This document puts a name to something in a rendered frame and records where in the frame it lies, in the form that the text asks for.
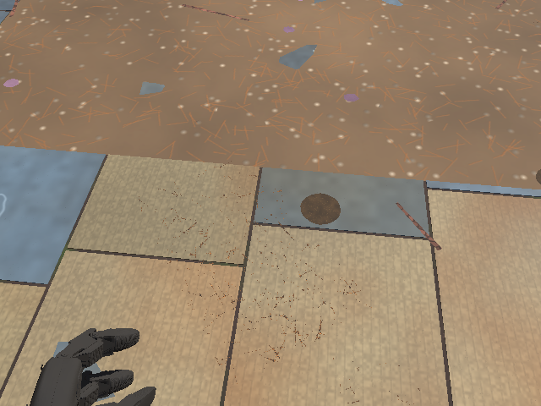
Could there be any left robot hand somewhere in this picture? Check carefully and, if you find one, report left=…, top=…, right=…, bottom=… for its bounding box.
left=26, top=328, right=156, bottom=406

